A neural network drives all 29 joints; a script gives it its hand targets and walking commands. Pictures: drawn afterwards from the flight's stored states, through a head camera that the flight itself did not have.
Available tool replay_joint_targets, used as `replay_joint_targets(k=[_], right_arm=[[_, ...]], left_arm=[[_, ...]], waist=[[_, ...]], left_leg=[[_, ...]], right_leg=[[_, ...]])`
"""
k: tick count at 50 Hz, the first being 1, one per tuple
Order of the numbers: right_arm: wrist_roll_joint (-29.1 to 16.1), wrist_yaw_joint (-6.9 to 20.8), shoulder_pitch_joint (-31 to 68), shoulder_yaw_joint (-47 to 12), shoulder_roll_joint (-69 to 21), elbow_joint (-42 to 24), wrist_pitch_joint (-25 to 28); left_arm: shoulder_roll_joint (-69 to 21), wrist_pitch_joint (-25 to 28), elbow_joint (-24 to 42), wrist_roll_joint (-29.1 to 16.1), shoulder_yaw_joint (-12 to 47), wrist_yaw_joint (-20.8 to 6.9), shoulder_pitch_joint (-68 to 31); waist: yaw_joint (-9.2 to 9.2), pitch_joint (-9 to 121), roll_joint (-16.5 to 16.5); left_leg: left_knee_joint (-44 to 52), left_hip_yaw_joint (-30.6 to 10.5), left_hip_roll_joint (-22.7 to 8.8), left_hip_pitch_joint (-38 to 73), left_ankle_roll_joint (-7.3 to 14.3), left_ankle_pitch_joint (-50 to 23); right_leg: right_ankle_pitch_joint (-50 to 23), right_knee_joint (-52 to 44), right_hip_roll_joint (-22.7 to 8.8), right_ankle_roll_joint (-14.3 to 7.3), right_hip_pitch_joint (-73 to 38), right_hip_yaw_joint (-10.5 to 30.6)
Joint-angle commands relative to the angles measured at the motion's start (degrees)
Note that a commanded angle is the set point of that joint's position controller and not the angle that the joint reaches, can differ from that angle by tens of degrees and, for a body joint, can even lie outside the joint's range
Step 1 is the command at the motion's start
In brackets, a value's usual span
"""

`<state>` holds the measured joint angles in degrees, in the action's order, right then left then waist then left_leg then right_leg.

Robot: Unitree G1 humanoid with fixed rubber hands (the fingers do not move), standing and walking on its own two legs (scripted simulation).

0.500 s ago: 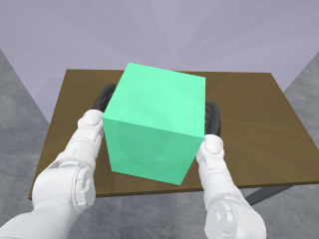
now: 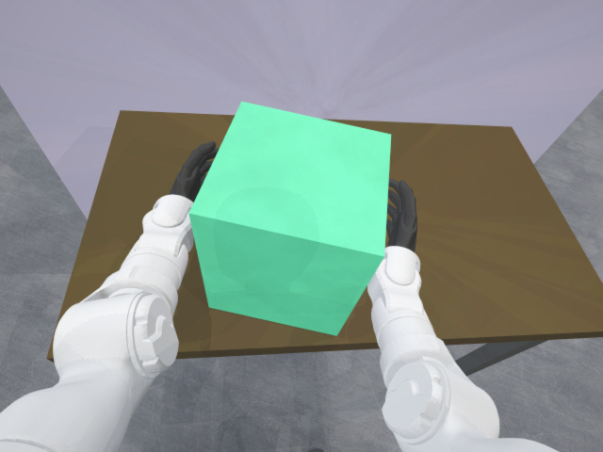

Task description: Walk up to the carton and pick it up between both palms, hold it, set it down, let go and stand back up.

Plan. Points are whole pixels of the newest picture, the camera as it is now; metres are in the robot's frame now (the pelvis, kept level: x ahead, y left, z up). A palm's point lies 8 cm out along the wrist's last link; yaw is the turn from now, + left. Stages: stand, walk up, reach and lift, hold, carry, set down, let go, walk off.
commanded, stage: set down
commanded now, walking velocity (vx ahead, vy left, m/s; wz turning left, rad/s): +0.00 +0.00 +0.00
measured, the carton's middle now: (292, 227) +0.41 +0.00 +0.01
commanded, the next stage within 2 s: none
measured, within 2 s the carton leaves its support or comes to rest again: neither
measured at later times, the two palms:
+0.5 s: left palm (187, 196) +0.44 +0.15 +0.04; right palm (398, 241) +0.37 -0.15 +0.04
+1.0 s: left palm (190, 200) +0.45 +0.14 +0.02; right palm (396, 244) +0.38 -0.16 +0.02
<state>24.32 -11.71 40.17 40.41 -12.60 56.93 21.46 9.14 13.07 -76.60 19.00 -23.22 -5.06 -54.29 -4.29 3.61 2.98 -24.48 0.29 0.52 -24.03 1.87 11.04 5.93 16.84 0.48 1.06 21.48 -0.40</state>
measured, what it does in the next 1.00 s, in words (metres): stands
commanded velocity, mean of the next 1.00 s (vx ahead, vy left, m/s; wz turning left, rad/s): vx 0.00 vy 0.00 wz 0.00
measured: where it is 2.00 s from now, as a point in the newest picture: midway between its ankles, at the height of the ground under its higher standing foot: outside the picture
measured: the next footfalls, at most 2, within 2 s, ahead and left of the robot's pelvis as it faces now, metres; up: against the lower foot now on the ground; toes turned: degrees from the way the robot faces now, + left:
none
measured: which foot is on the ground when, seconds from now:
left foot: down 0.00-1.00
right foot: down 0.00-1.00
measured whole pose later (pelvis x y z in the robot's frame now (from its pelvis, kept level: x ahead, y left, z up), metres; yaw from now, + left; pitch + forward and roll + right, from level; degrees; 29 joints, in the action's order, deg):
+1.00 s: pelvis +0.00 +0.01 -0.01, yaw +0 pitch +14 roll -2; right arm 20.2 -11.5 44.1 34.5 -6.8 67.2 22.1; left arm 10.5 12.8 -78.3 16.8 -20.8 -2.1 -54.9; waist -5.9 4.5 1.2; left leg -28.9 0.4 0.5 -30.3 2.3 12.8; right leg 7.7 21.1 0.4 1.5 27.7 -0.6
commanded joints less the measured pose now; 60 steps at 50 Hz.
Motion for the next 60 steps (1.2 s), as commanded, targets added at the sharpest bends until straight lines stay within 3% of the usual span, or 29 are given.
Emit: replay_joint_targets(k=[1, 10, 14, 16, 19, 20, 21, 22, 23, 25, 28, 33, 34, 35, 37, 38, 40, 43, 44, 45, 46, 47, 48, 50, 52, 53, 55, 56, 60], right_arm=[[6.73, 7.89, 36.00, -17.61, -25.72, 1.54, 2.29], [8.09, 8.60, 32.94, -15.48, -25.72, 4.31, 3.06], [9.97, 8.55, 32.64, -13.32, -26.40, 5.46, 2.37], [9.12, 8.83, 32.14, -12.96, -25.80, 4.78, 2.20], [10.47, 8.63, 30.38, -10.69, -22.72, 5.72, 2.11], [10.71, 8.70, 32.42, -10.70, -24.27, 4.35, 1.46], [10.49, 8.58, 30.21, -10.24, -22.34, 5.24, 2.12], [9.27, 8.40, 31.11, -10.08, -16.97, 5.66, 2.26], [10.37, 8.04, 29.34, -8.60, -19.70, 6.91, 1.66], [10.63, 8.59, 29.15, -9.61, -21.70, 5.70, 1.17], [11.15, 8.96, 31.61, -9.25, -21.77, 5.61, 2.10], [11.24, 9.26, 28.46, -7.36, -23.06, 7.15, 0.03], [11.29, 9.07, 27.35, -6.58, -19.79, 6.71, 0.24], [9.36, 7.91, 27.33, -6.70, -11.67, 3.87, 0.71], [9.18, 7.94, 29.03, -6.23, -14.71, 4.88, 0.83], [11.10, 7.53, 28.39, -5.19, -15.63, 6.22, 0.46], [9.02, 5.78, 25.84, -4.87, -9.51, 6.15, 0.96], [2.92, 4.02, 24.51, -8.94, 0.02, 5.83, 1.50], [1.22, 3.11, 22.83, -7.91, 1.30, 8.03, 1.68], [0.13, 2.40, 24.79, -8.65, 0.86, 6.57, 1.70], [-4.59, 1.34, 24.18, -13.09, 6.99, 7.17, 2.14], [-7.22, 0.72, 24.50, -14.40, 5.59, 7.26, 1.72], [-10.13, -0.25, 27.63, -17.67, 6.66, 3.87, 2.38], [-15.14, -1.86, 29.35, -19.09, 9.18, 2.94, 3.04], [-20.51, -2.45, 28.07, -24.81, 7.48, -2.47, 3.69], [-21.88, -2.95, 28.89, -25.08, 9.69, -2.72, 4.50], [-25.34, -3.08, 26.81, -27.66, 13.08, -2.96, 4.32], [-26.59, -3.42, 24.95, -28.57, 15.40, -0.93, 3.98], [-30.13, -4.35, 24.61, -29.46, 21.89, 2.10, 3.49]], left_arm=[[-29.80, 2.02, 2.91, 3.66, 6.09, -6.23, -33.77], [-31.43, 2.52, 3.75, 5.28, 6.37, -5.40, -32.18], [-29.92, 2.10, -0.52, 6.35, 4.21, -5.86, -30.65], [-30.40, 1.48, -0.90, 6.07, 4.28, -5.91, -28.52], [-28.45, 2.22, 1.91, 5.92, 4.63, -5.58, -32.24], [-29.79, 1.19, 0.79, 7.13, 3.37, -5.51, -30.25], [-29.26, 1.61, 2.45, 6.74, 4.39, -5.28, -30.51], [-25.19, 1.09, 0.90, 5.44, 3.53, -4.97, -28.87], [-26.21, 1.82, 2.43, 5.95, 4.28, -4.76, -30.26], [-25.99, 1.81, 3.47, 6.82, 2.62, -4.48, -29.51], [-27.47, 1.44, 0.27, 7.61, 2.21, -5.23, -28.92], [-26.88, 0.40, 0.98, 8.56, 0.65, -5.05, -28.95], [-23.32, 0.87, 2.42, 8.20, 0.72, -4.43, -28.33], [-16.85, 1.21, 2.39, 6.22, 0.84, -2.99, -28.61], [-20.28, 0.90, 5.21, 6.31, 2.10, -3.00, -30.48], [-21.86, 1.05, 4.57, 6.53, 1.77, -2.89, -30.18], [-14.44, 1.38, 5.31, 5.29, 1.25, -1.69, -27.31], [-3.50, 2.04, 6.10, 2.25, 0.53, 1.37, -26.76], [-2.52, 2.27, 7.02, 0.44, 2.68, 2.48, -26.04], [-2.06, 1.98, 6.11, -0.98, 3.42, 2.64, -26.94], [4.22, 2.47, 6.40, -3.18, 4.09, 4.06, -27.20], [3.35, 2.44, 6.14, -6.10, 6.63, 4.73, -28.57], [6.50, 3.45, 7.49, -8.54, 7.45, 5.24, -30.48], [9.28, 5.30, 8.22, -14.53, 11.77, 6.40, -33.93], [9.71, 6.81, 11.98, -20.46, 16.74, 6.46, -33.17], [10.47, 6.83, 9.43, -22.82, 18.71, 6.32, -33.15], [12.20, 7.60, 11.85, -24.37, 20.07, 5.79, -31.94], [13.43, 6.25, 8.06, -24.26, 19.72, 5.13, -27.99], [17.37, 3.10, 9.22, -24.07, 17.82, 3.97, -27.26]], waist=[[-0.75, 28.05, -9.66], [-1.16, 31.16, -12.06], [-0.91, 25.36, -8.22], [-0.68, 24.89, -8.76], [-2.80, 26.32, -9.43], [-1.59, 24.92, -10.62], [-2.20, 26.44, -11.66], [-1.69, 26.98, -11.22], [-3.55, 25.48, -9.83], [-1.33, 26.84, -9.75], [-2.18, 25.87, -9.58], [-1.92, 20.22, -9.59], [-2.90, 22.70, -9.76], [-1.60, 27.26, -10.33], [-2.72, 25.71, -12.60], [-3.41, 24.49, -10.49], [-4.00, 24.74, -10.53], [-0.86, 29.73, -11.30], [-3.02, 28.46, -12.00], [-2.45, 28.38, -11.73], [0.20, 34.89, -11.96], [-2.45, 34.17, -10.35], [-0.57, 41.56, -11.19], [-3.00, 48.08, -10.68], [-1.70, 60.20, -11.41], [-3.19, 61.43, -11.64], [-3.05, 63.54, -14.59], [-2.83, 59.89, -12.84], [-3.06, 53.01, -14.88]], left_leg=[[3.72, 6.21, -1.90, 7.71, -5.44, -8.61], [0.99, 4.83, -2.62, 11.61, -6.49, -13.78], [3.36, 4.52, -2.43, 6.69, -5.08, -4.72], [3.52, 4.03, -2.27, 9.04, -5.14, -5.88], [3.52, 3.91, -2.41, 7.08, -5.15, -1.42], [3.96, 3.98, -2.45, 7.77, -5.23, -1.62], [3.73, 4.10, -2.61, 9.21, -5.88, -3.75], [2.59, 2.59, -3.03, 11.20, -6.38, -6.19], [2.86, 2.78, -2.83, 10.22, -5.96, -4.75], [3.29, 3.13, -2.91, 11.35, -5.60, -4.73], [2.69, 2.77, -2.64, 9.64, -5.49, -5.73], [4.69, 3.06, -2.30, 7.68, -4.65, 0.38], [3.95, 3.08, -2.78, 9.24, -5.27, -1.71], [3.33, 3.18, -2.81, 10.30, -5.24, -3.53], [2.85, 1.90, -3.43, 11.91, -5.87, -3.40], [2.71, 1.35, -3.56, 10.94, -5.76, -2.55], [2.35, 1.99, -3.51, 12.14, -6.01, -6.27], [0.76, 2.90, -2.94, 11.27, -5.32, -9.03], [-0.04, 1.75, -3.28, 10.61, -6.12, -9.90], [-0.79, 1.79, -3.19, 9.46, -5.87, -9.38], [-2.47, 3.58, -2.79, 10.31, -5.97, -13.23], [-3.48, 3.22, -2.50, 7.87, -5.95, -14.71], [-5.24, 3.50, -1.99, 8.61, -5.96, -16.02], [-8.54, 3.47, -1.36, 4.44, -6.47, -18.45], [-13.94, 4.26, -0.80, 4.53, -7.34, -29.25], [-14.99, 3.90, -0.53, 3.40, -7.94, -30.89], [-16.29, 3.11, -0.59, 7.77, -8.95, -35.14], [-17.63, 2.50, -1.16, 7.74, -8.70, -38.69], [-19.31, 0.77, -1.49, 13.62, -9.51, -44.31]], right_leg=[[-7.09, 1.48, -0.39, -1.20, -16.89, -5.36], [-5.49, 2.35, 0.23, -1.77, -10.57, -6.20], [-2.13, 2.07, 0.30, -1.60, -12.19, -6.08], [-1.86, 0.96, 0.07, -1.39, -9.91, -6.13], [0.44, 1.86, 0.22, -1.48, -8.70, -6.27], [1.44, 1.20, -0.11, -1.49, -8.67, -6.28], [-0.79, 1.33, 0.40, -1.80, -8.73, -6.97], [-1.46, 2.14, 0.41, -1.64, -7.80, -6.63], [-0.44, 0.95, 0.89, -1.78, -6.41, -6.59], [0.00, 1.34, 0.16, -1.76, -7.22, -6.42], [-0.31, 1.47, 0.42, -0.99, -6.52, -6.67], [2.88, 1.56, -0.11, -1.25, -6.45, -6.31], [1.61, 1.48, 0.30, -1.32, -6.28, -6.91], [0.88, 2.02, 0.56, -1.08, -6.71, -7.43], [1.37, 1.80, -0.12, -1.48, -4.52, -6.38], [1.92, 2.04, 0.21, -1.41, -4.08, -6.52], [0.24, 1.59, 0.73, -1.21, -5.00, -6.86], [-2.67, 3.04, 0.43, -0.94, -6.43, -5.33], [-3.42, 3.71, 0.43, -1.37, -5.36, -5.86], [-3.15, 3.87, 0.80, -1.20, -4.56, -5.58], [-6.51, 5.10, 0.77, -1.18, -7.54, -4.86], [-8.85, 5.59, 1.08, -0.83, -6.44, -4.63], [-11.63, 7.79, 0.88, -0.43, -7.58, -3.59], [-17.53, 10.42, 1.65, -0.19, -7.82, -3.26], [-30.27, 15.17, 1.13, -0.35, -12.59, -1.65], [-32.85, 16.61, 1.55, 0.02, -13.31, -1.64], [-35.29, 17.92, 1.80, -0.11, -12.77, -2.28], [-35.80, 18.35, 2.05, -0.26, -10.02, -2.00], [-34.50, 16.67, 2.90, -0.14, -3.53, -2.66]])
